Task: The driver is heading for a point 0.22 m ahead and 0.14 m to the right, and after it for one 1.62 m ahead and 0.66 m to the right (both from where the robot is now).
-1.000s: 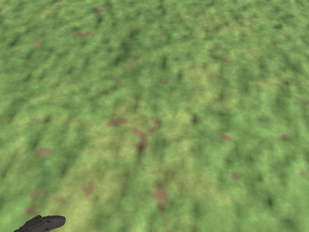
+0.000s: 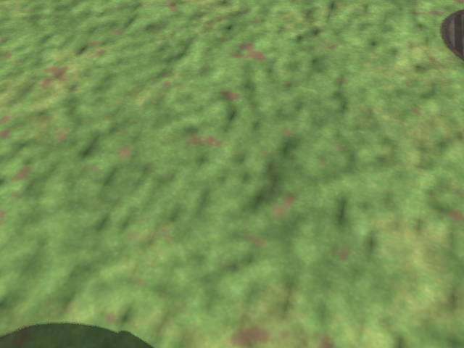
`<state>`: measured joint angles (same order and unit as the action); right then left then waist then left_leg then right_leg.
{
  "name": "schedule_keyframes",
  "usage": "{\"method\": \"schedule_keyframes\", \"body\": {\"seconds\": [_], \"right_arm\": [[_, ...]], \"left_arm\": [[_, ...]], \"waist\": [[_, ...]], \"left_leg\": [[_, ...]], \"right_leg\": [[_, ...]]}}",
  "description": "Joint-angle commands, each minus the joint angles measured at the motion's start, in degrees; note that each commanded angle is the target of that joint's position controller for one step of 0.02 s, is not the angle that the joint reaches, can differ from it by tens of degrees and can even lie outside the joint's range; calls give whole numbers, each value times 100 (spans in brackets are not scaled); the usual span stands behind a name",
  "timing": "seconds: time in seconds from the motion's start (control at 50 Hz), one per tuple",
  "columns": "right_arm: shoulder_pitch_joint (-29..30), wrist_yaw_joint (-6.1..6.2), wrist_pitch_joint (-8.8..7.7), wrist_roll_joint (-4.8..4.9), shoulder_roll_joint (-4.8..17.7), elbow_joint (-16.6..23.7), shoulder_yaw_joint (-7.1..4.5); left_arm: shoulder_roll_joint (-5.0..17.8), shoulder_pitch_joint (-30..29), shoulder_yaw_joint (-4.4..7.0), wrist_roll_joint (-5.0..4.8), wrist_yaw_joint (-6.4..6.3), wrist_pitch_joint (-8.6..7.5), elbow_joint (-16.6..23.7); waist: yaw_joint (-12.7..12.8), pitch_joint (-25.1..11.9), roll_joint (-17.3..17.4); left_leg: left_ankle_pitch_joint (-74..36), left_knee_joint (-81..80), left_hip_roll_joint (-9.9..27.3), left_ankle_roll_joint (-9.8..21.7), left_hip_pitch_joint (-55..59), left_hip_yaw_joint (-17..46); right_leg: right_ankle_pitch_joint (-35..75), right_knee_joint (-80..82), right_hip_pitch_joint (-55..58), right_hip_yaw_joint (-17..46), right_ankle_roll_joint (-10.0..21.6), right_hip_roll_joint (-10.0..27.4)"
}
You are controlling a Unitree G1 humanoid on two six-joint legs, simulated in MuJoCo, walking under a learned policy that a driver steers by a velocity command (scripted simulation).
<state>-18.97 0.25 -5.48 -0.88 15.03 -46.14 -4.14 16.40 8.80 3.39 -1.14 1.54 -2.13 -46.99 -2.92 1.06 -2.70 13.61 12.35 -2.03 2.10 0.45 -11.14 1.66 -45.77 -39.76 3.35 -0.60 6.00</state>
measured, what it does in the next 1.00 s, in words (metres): walks ahead, turning right: right foot, then left foot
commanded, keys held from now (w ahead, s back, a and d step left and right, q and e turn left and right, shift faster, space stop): w+e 0.02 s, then e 0.98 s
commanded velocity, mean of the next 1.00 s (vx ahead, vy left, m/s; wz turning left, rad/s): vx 0.13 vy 0.00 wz -0.56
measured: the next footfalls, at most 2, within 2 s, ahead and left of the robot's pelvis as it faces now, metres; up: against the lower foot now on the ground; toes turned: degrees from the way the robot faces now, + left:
right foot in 0.16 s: +0.26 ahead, -0.13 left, +0.00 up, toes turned -8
left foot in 0.64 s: +0.35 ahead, +0.07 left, +0.00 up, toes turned -29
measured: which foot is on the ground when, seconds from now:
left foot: down 0.00-0.16, up 0.18-0.62, down 0.64-1.00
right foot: up 0.00-0.14, down 0.16-0.66, up 0.68-1.00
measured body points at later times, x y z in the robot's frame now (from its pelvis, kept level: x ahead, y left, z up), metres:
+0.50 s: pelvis +0.18 -0.04 -0.01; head +0.23 -0.07 +0.44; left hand +0.40 +0.20 -0.10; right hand +0.27 -0.35 -0.11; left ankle +0.30 +0.12 -0.69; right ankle +0.22 -0.13 -0.74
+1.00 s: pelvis +0.22 -0.02 +0.00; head +0.26 -0.04 +0.44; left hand +0.52 +0.12 -0.10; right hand +0.18 -0.33 -0.10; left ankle +0.31 +0.09 -0.74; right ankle +0.15 -0.12 -0.71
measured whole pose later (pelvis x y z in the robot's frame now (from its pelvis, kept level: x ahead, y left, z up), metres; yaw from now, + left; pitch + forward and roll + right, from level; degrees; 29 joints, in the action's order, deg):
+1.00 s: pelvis +0.22 -0.02 +0.00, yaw -36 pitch +2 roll +0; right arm -8.4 1.7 0.8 0.0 16.0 -39.7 -4.1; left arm 17.3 9.6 4.8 -1.3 0.4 4.7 -35.4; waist -0.9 3.4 -0.3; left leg 13.3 27.3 5.1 -1.1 -15.2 -5.7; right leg -22.1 -45.0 -23.0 -0.3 -4.1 1.3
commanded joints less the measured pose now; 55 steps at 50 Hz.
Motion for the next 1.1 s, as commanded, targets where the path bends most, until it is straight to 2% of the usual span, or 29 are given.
{"method": "schedule_keyframes", "body": {"seconds": [0.02, 0.06, 0.1, 0.14, 0.16, 0.18, 0.2, 0.22, 0.24, 0.26, 0.28, 0.34, 0.4, 0.52, 0.58, 0.62, 0.64, 0.66, 0.68, 0.7, 0.72, 0.76, 0.84, 0.92, 0.98, 1.04, 1.06, 1.08, 1.1], "right_arm": [[129, 69, -27, 69, 934, 262, -241], [161, 105, 93, 113, 1000, 208, -265], [259, 180, 217, 170, 1155, 231, -303], [450, 240, 318, 236, 1240, 310, -318], [434, 236, 294, 249, 1134, 337, -267], [-14, 177, 213, -97, 450, 502, -63], [-515, 90, 90, -62, 420, 599, 48], [116, 44, 40, 136, 949, 567, -77], [541, 66, 47, 227, 926, 746, -64], [641, 152, 99, 135, 867, 667, -66], [635, 216, 187, 66, 928, 678, -102], [386, 250, 377, 30, 791, 671, -96], [548, 299, 429, -6, 689, 719, -55], [1131, 222, 440, 62, 678, 892, -36], [1145, 149, 328, 92, 736, 930, -64], [847, 94, 252, 109, 741, 858, -103], [682, 89, 228, 80, 888, 813, -160], [719, 127, 263, -24, 1305, 895, -245], [763, 109, 329, -251, 1531, 864, -295], [880, 115, 322, -209, 1250, 989, -244], [1091, 142, 335, -133, 950, 1056, -167], [1299, 179, 387, 25, 789, 1099, -123], [999, 260, 516, -27, 890, 1025, -166], [1059, 222, 577, 22, 1162, 1010, -283], [1091, 148, 568, 116, 1243, 965, -324], [1117, 129, 553, 262, 1136, 860, -311], [795, 95, 537, 187, 886, 738, -244], [803, 38, 524, -172, 440, 996, -59], [1396, 108, 509, -54, 765, 1115, -155]], "left_arm": [[148, -652, -27, 15, 110, -69, 563], [178, -843, -16, 57, 186, -79, 748], [328, -632, 66, 82, 256, -86, 848], [705, 426, 275, 48, 242, -83, 654], [1046, 1092, 435, 72, 137, -73, 516], [1658, 1219, 532, 105, -16, -16, 509], [1806, 1042, 504, 206, 17, -54, 832], [1442, 1003, 436, 170, 59, -32, 951], [1187, 652, 372, 76, 55, -46, 959], [968, 355, 319, -16, 25, -31, 968], [852, 146, 286, -9, -23, 6, 1010], [925, -49, 315, 149, -81, 57, 1121], [1059, 4, 362, 96, -195, 126, 1129], [1038, -104, 355, 63, -346, 361, 1271], [1008, -45, 351, 60, -316, 405, 1306], [938, -163, 323, -2, -318, 444, 1364], [812, -108, 284, -24, -334, 465, 1389], [471, 223, 197, 47, -324, 472, 1400], [684, 132, 263, 23, -312, 407, 1624], [1138, 342, 399, 98, -287, 356, 1507], [1277, 416, 477, 20, -275, 391, 1332], [1017, 458, 448, 8, -321, 536, 1203], [585, -74, 301, -58, -265, 573, 1500], [503, -213, 239, -9, -162, 564, 1662], [621, -100, 294, -15, -89, 602, 1678], [639, 435, 377, -8, -52, 607, 1502], [890, 611, 457, 6, -106, 588, 1481], [1590, 673, 572, 63, -213, 545, 1638], [1413, 764, 488, 288, -152, 407, 1670]], "waist": [[-80, 462, 435], [-70, 534, 481], [121, 193, 718], [690, -476, 785], [1060, -854, 505], [617, -1391, -1008], [414, -2701, -1133], [859, -2751, -84], [733, -1930, 38], [527, -1248, 426], [356, -956, 286], [78, -862, -58], [122, -1030, -124], [340, -807, -509], [393, -794, -666], [180, -793, -693], [132, -787, -547], [389, -922, 620], [492, -554, 2090], [459, -636, 1686], [478, -568, 1217], [469, -409, 967], [149, -433, 1287], [56, -633, 1443], [83, -614, 1493], [394, -622, 1242], [367, -670, 474], [174, -746, -1569], [698, -1009, -1184]], "left_leg": [[-1754, -536, 1744, 753, -144, 295], [-2850, -80, 1783, 650, 156, 100], [-4628, 664, 1780, 488, 367, -12], [-5494, 2190, 1562, 229, 229, -106], [-4530, 3493, 1240, -93, -413, -199], [663, 5469, 624, -474, -2300, -84], [2966, 7152, -268, -682, -3642, 1137], [2537, 7246, 80, -557, -3807, 1809], [2001, 6824, 275, -461, -4058, 1699], [1627, 6390, 489, -498, -4041, 1615], [1375, 6059, 597, -527, -3755, 1631], [1105, 5469, 515, -609, -3052, 1552], [729, 4731, 397, -747, -3088, 1569], [158, 3373, 192, -762, -2857, 1718], [400, 2647, 63, -658, -2542, 1724], [-101, 1487, 48, -503, -1931, 1633], [-693, 895, 384, -355, -1376, 1776], [-1529, 720, 1663, 115, -757, 2824], [-2577, 488, 2492, 1125, -880, 4163], [-2713, 567, 2693, 1451, -910, 4157], [-2611, 726, 2308, 1210, -950, 3404], [-2390, 858, 1769, 835, -877, 2537], [-2466, 754, 1622, 940, -492, 1852], [-2402, 763, 1859, 1009, -559, 1562], [-2226, 872, 1994, 960, -627, 1467], [-1682, 1570, 1826, 473, -1059, 1076], [-810, 2395, 1496, 7, -1853, 649], [2351, 4251, 703, -611, -3577, 230], [2680, 5232, 424, -666, -3837, 1122]], "right_leg": [[204, 587, -58, -211, 118, 33], [-150, 903, -45, -458, 222, -93], [-628, 986, 487, -780, 371, -415], [-659, 1300, 1837, -979, 619, -878], [398, 1847, 3052, -726, 831, -911], [3363, 1222, 4881, 998, 1376, 439], [3477, 1647, 6146, 3705, 2742, 1694], [3123, 1986, 5877, 3110, 2482, 1422], [2547, 2094, 5152, 2379, 2198, 1137], [2120, 2244, 4288, 1928, 1919, 827], [1870, 2407, 3554, 1726, 1829, 686], [1959, 2647, 2492, 1398, 1759, 409], [1792, 2563, 2449, 1352, 1654, 292], [-936, 2617, 2269, 1888, 1306, 35], [-502, 2312, 2531, 2284, 1263, 87], [-143, 1973, 2580, 2427, 1075, -55], [-589, 1673, 2328, 2307, 831, -290], [-2387, 510, 1727, 1539, 479, -868], [-3921, -576, 549, 537, 168, -1576], [-3838, -1769, 434, 620, -53, -1149], [-3424, -2206, 426, 575, -165, -1054], [-2837, -2595, 254, 407, -392, -943], [-2440, -1686, 291, -78, -578, -736], [-2504, -463, 1150, -370, -478, -501], [-2370, 333, 1630, -603, -289, -536], [-1239, 1978, 2740, -782, 157, -760], [-144, 2414, 3641, -75, 412, -417], [2338, 2284, 4534, 2094, 1202, 1276], [2201, 2450, 3860, 2453, 2097, 1738]]}}
Velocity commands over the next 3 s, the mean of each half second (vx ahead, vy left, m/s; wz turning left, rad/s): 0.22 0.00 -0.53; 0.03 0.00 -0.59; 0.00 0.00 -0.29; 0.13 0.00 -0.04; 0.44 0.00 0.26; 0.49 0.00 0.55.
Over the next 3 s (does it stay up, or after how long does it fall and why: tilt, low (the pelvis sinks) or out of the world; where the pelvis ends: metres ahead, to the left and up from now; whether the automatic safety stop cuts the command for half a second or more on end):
stays up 0.70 -0.38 -0.01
